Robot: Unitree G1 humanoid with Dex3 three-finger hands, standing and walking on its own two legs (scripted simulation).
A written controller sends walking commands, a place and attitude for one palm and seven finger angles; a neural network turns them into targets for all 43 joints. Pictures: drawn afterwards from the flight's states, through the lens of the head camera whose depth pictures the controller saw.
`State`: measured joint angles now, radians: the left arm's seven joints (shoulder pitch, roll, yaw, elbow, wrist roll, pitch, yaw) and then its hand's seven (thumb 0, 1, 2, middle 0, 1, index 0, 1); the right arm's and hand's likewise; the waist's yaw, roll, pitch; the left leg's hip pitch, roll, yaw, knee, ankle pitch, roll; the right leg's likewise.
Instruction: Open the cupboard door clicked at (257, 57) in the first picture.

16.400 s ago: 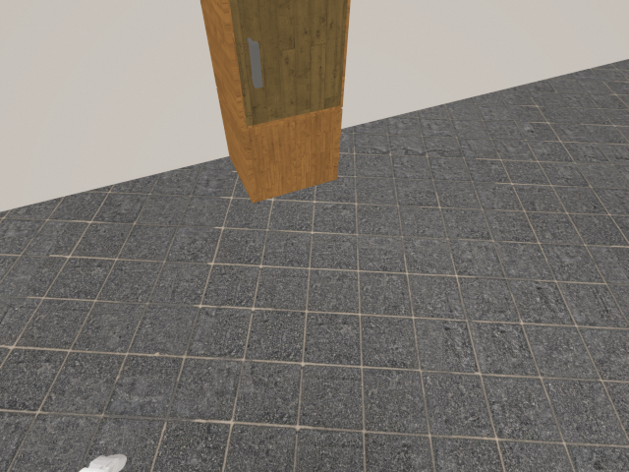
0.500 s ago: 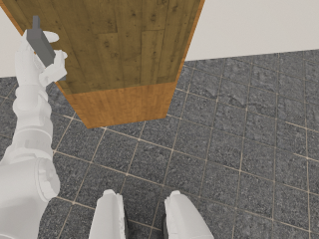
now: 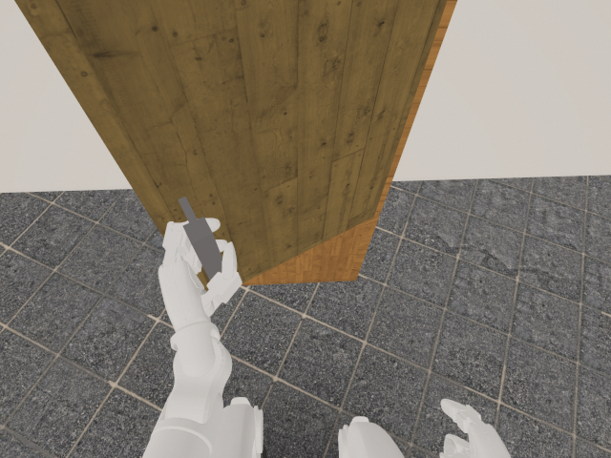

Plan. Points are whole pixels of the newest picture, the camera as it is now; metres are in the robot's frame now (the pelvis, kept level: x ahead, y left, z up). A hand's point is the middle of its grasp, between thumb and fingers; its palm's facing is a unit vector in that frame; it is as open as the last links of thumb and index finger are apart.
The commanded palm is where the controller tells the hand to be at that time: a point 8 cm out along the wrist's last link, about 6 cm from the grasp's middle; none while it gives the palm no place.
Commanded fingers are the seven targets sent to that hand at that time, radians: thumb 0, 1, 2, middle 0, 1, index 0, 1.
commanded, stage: pull the door open along its arc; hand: left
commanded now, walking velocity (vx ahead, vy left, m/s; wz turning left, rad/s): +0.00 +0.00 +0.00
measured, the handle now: (203, 244) +0.39 +0.15 +0.01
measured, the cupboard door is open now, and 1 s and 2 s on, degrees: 27 39 41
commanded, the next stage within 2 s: open thumb and fingers to let go in 0.26 s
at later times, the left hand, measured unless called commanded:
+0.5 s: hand (274, 312) +0.30 +0.05 +0.01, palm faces +0.45 -0.89 -0.04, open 6.7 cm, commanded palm +0.24 +0.09 +0.01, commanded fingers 0.00 0.34 0.66 -0.36 -1.29 -0.36 -1.29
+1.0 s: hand (265, 314) +0.29 +0.06 +0.01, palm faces +0.43 -0.90 +0.00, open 13.9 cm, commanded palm +0.25 +0.10 +0.01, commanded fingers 0.00 -0.50 0.30 -0.21 -0.65 -0.21 -0.65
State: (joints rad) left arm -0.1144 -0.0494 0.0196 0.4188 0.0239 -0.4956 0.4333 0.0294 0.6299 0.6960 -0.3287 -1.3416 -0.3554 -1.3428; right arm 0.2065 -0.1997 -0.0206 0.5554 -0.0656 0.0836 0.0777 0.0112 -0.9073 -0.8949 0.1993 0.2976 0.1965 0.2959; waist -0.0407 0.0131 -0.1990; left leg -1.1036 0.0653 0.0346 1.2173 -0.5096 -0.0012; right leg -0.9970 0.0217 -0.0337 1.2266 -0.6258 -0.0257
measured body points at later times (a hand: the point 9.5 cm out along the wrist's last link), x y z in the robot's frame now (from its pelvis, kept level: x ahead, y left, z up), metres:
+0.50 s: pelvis -0.01 -0.05 -0.01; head +0.08 -0.07 +0.43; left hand +0.27 +0.10 +0.02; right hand +0.19 -0.26 -0.13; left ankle +0.03 +0.12 -0.63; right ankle -0.03 -0.11 -0.63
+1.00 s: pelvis -0.02 -0.03 -0.01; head +0.06 -0.05 +0.43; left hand +0.26 +0.11 +0.02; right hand +0.15 -0.25 -0.14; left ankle +0.03 +0.12 -0.63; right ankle -0.03 -0.11 -0.63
